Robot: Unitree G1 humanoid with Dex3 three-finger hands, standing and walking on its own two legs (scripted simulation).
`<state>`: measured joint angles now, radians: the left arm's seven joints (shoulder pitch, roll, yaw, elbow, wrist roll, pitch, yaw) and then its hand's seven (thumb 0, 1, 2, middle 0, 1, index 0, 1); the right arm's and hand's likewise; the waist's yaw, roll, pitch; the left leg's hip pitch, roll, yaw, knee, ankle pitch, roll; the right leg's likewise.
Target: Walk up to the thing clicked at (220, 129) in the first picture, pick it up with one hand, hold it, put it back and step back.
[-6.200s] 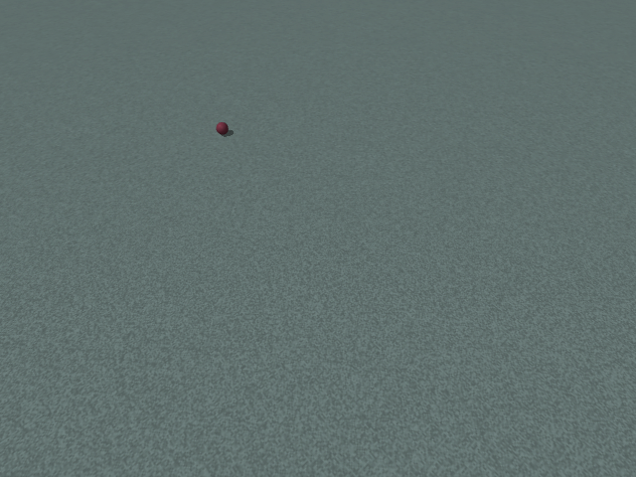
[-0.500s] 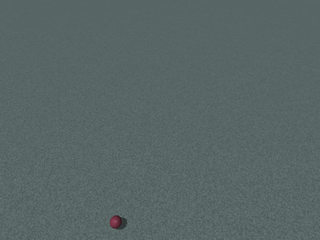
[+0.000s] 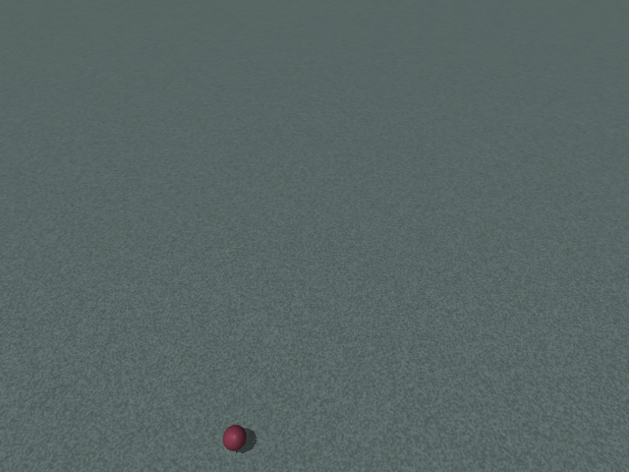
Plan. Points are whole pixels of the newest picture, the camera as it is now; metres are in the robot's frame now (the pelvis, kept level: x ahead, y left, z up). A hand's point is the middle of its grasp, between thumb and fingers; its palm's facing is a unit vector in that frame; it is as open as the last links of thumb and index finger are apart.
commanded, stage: walk up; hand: left
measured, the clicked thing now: (234, 437) +0.38 +0.23 -0.75
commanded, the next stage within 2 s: stand in 0.12 s
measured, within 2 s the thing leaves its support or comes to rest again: neither
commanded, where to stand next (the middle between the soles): +0.03 -0.01 m, yaw +0 degrees
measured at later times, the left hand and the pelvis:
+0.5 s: hand out of the picture +0.08 +0.24 -0.15, palm faces -0.03 -0.94 -0.34, open 7.4 cm; pelvis -0.01 -0.01 +0.00, yaw +0 degrees
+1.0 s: hand out of the picture +0.07 +0.23 -0.15, palm faces -0.04 -0.94 -0.34, open 7.4 cm; pelvis -0.01 -0.02 +0.00, yaw +0 degrees
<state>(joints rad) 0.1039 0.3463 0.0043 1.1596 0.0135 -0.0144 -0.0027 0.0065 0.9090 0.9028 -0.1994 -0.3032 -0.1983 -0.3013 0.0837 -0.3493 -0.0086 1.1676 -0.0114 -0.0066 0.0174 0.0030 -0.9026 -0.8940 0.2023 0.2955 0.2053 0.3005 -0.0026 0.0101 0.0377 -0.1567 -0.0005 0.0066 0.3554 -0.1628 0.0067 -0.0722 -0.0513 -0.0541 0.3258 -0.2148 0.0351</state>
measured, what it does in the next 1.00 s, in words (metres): stands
